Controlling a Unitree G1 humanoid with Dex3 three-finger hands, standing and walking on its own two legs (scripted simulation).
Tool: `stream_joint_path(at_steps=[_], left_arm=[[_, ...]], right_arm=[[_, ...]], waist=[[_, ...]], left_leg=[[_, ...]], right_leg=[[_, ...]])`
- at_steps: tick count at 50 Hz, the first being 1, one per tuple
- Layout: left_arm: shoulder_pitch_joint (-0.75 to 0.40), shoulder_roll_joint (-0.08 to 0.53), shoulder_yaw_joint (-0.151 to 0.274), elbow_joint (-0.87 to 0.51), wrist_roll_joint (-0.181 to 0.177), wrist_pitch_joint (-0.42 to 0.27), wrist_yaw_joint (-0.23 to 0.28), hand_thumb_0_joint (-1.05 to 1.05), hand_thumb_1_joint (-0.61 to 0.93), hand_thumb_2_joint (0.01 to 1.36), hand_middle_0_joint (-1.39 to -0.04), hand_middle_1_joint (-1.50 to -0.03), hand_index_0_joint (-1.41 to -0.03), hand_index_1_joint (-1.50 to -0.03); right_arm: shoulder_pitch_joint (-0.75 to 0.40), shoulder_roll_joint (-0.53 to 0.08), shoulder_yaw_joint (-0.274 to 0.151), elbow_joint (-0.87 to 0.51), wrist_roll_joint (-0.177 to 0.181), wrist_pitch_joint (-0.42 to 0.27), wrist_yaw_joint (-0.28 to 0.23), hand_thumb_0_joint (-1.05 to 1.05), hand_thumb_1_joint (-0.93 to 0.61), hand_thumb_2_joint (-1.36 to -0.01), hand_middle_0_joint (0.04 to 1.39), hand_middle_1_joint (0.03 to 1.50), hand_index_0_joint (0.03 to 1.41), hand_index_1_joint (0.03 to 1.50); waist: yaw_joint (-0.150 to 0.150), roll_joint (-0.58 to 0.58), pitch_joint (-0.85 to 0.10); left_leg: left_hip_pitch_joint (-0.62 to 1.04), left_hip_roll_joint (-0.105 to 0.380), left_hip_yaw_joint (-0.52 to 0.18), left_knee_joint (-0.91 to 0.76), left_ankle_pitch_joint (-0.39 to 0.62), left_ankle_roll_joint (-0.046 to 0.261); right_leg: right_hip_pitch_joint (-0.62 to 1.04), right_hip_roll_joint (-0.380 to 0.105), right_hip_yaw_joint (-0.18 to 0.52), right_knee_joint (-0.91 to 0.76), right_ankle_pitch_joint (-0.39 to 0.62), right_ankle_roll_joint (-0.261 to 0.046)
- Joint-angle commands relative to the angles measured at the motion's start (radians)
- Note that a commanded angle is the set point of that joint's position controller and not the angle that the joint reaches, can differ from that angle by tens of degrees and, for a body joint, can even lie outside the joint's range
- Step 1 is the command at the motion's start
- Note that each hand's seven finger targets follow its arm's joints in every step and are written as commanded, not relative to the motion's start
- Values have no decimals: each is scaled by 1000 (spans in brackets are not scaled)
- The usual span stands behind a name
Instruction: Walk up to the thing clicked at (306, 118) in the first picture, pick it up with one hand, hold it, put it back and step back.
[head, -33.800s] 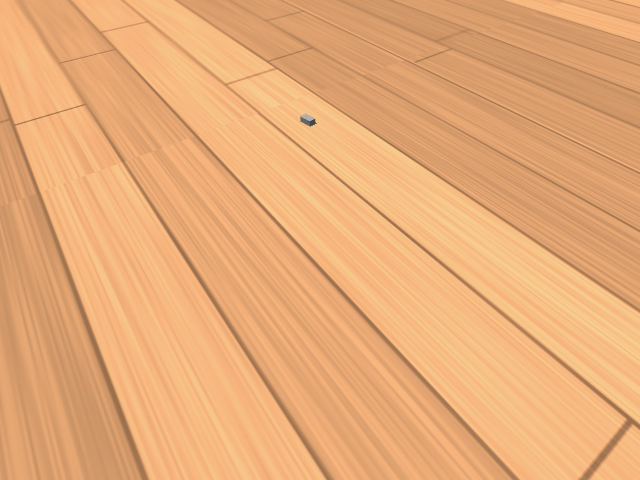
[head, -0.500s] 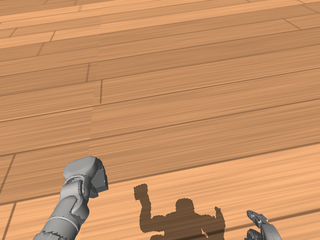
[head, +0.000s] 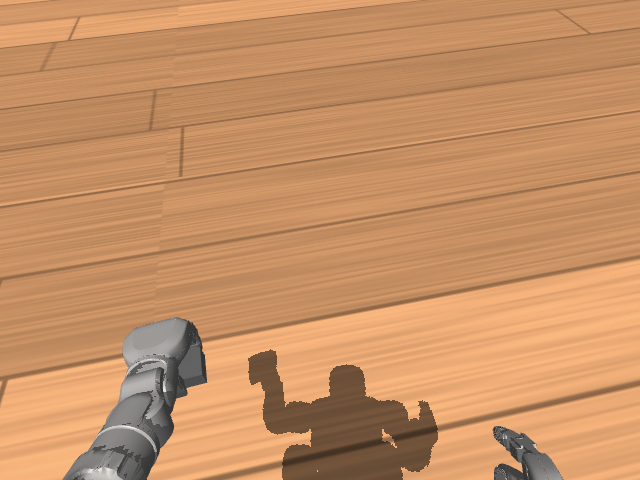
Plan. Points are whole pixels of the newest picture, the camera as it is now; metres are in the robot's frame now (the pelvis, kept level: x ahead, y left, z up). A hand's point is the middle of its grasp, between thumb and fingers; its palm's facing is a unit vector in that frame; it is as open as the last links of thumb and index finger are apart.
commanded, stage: crouch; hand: left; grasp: from above
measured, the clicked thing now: (176, 371) +0.31 +0.24 -0.11
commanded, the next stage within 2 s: lower in 1.60 s
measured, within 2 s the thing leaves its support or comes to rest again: neither
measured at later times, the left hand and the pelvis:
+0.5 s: hand (205, 383) +0.36 +0.25 -0.32, palm faces -0.39 -0.10 -0.91, open 7.4 cm; pelvis -0.06 +0.01 -0.20, yaw -1 degrees
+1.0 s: hand (220, 399) +0.39 +0.27 -0.51, palm faces -0.40 -0.14 -0.91, open 7.4 cm; pelvis -0.07 +0.01 -0.34, yaw -4 degrees
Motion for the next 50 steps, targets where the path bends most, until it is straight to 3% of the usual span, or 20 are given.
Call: stream_joint_path(at_steps=[1,4,7,11,14,16,17,20,22,26,28,31,35,37,39,40,45,46,49,50], left_arm=[[-438,159,86,7,62,-52,151,0,962,194,-1218,-318,-1274,-263],[-502,173,120,126,79,-73,214,0,962,174,-1216,-311,-1276,-251],[-557,199,155,222,90,-79,266,0,945,243,-1226,-321,-1272,-275],[-659,238,180,269,72,-82,310,0,872,303,-1186,-334,-1220,-301],[-710,267,204,284,55,-79,320,0,838,299,-1163,-323,-1194,-293],[-683,278,221,322,48,-74,319,0,821,255,-1152,-306,-1186,-272],[-717,315,236,300,48,-78,320,0,786,275,-1136,-309,-1165,-282],[-720,359,265,317,49,-86,311,0,778,270,-1108,-342,-1147,-304],[-782,376,270,309,52,-102,303,0,783,253,-1105,-343,-1148,-300],[-784,406,279,368,69,-141,291,0,761,155,-1073,-313,-1131,-254],[-806,449,298,358,73,-162,294,0,744,171,-1056,-329,-1116,-270],[-846,435,296,375,87,-183,306,0,739,212,-1049,-369,-1110,-308],[-853,484,331,353,103,-196,322,0,759,193,-1069,-354,-1130,-293],[-896,446,310,352,108,-198,326,0,751,224,-1071,-371,-1128,-313],[-872,469,332,406,118,-195,335,0,768,234,-1092,-371,-1147,-316],[-901,484,332,354,115,-200,341,0,749,220,-1080,-350,-1133,-296],[-903,515,353,402,118,-194,351,0,776,245,-1130,-308,-1169,-270],[-925,530,360,395,120,-198,350,0,765,258,-1129,-306,-1164,-272],[-923,525,362,437,123,-201,349,0,769,218,-1121,-303,-1163,-261],[-951,558,376,426,127,-207,352,0,769,205,-1118,-299,-1162,-255]], right_arm=[[55,-133,-63,-52,-16,-22,6,0,-864,-888,200,299,200,299],[84,-144,-75,-41,-28,-28,10,0,-865,-886,200,299,200,299],[107,-149,-79,-37,-41,-38,16,0,-865,-887,200,299,200,299],[121,-160,-82,-30,-57,-56,19,0,-865,-887,200,299,200,299],[131,-179,-88,-28,-69,-65,24,0,-862,-885,200,299,200,299],[135,-180,-91,-21,-72,-67,25,0,-864,-886,200,299,200,299],[141,-184,-95,-19,-71,-68,23,0,-864,-887,200,299,200,299],[138,-186,-91,-6,-80,-74,22,0,-863,-886,200,299,200,299],[142,-182,-90,3,-83,-78,22,0,-863,-885,200,299,200,299],[145,-176,-82,15,-92,-84,24,0,-865,-885,201,299,200,299],[143,-176,-75,13,-96,-90,30,0,-863,-885,201,299,201,299],[155,-180,-69,31,-110,-101,42,0,-865,-886,201,299,200,299],[162,-191,-61,53,-122,-113,64,0,-871,-889,200,299,200,299],[171,-195,-59,68,-131,-116,75,0,-874,-890,200,299,200,299],[172,-203,-58,76,-137,-119,84,0,-878,-892,200,299,200,299],[159,-194,-57,73,-137,-118,88,0,-876,-891,200,299,200,299],[144,-197,-49,76,-150,-111,109,0,-879,-893,201,299,200,299],[158,-198,-48,86,-155,-109,114,0,-881,-894,200,299,200,299],[150,-207,-42,90,-160,-112,123,0,-880,-893,201,299,200,299],[147,-210,-42,90,-161,-113,125,0,-879,-893,201,299,201,299]], waist=[[-51,-13,-295],[-60,-1,-370],[-59,28,-453],[-71,90,-556],[-85,118,-652],[-82,94,-678],[-88,82,-708],[-93,81,-715],[-117,89,-742],[-134,72,-724],[-132,77,-743],[-155,105,-779],[-136,192,-877],[-160,224,-874],[-158,227,-849],[-142,264,-872],[-154,244,-849],[-169,225,-848],[-170,246,-820],[-163,265,-828]], left_leg=[[-79,-17,34,134,135,2],[-236,-11,34,284,105,1],[-373,-15,33,406,55,3],[-521,-11,12,543,-32,1],[-583,-5,-19,621,-61,-2],[-655,-5,-19,672,-73,5],[-690,-7,-16,688,-110,6],[-815,-12,-13,757,-180,15],[-865,-10,-14,817,-207,19],[-982,-15,-13,923,-264,26],[-1041,-18,-13,968,-281,26],[-1041,-13,-18,1039,-256,24],[-984,-9,-29,1112,-124,17],[-980,-5,-34,1148,-99,15],[-990,-2,-48,1166,-103,9],[-995,-4,-43,1169,-115,7],[-1087,-3,-24,1256,-119,18],[-1107,-2,-23,1276,-115,22],[-1135,0,-30,1297,-130,16],[-1150,-1,-29,1307,-146,16]], right_leg=[[-110,10,0,103,145,-12],[-263,17,-12,250,112,-20],[-386,18,-20,368,66,-24],[-601,23,-37,519,-23,-37],[-716,26,-56,626,-59,-44],[-744,26,-63,672,-66,-42],[-751,28,-63,688,-93,-42],[-811,28,-65,751,-144,-42],[-875,28,-66,796,-167,-43],[-988,31,-72,869,-231,-43],[-1019,33,-74,913,-258,-43],[-1090,29,-86,972,-230,-40],[-1160,26,-107,1067,-130,-43],[-1216,27,-117,1103,-104,-44],[-1263,22,-125,1142,-116,-44],[-1263,27,-127,1157,-124,-49],[-1270,33,-122,1206,-101,-39],[-1264,35,-122,1211,-90,-36],[-1318,33,-131,1258,-112,-39],[-1328,35,-132,1272,-123,-41]])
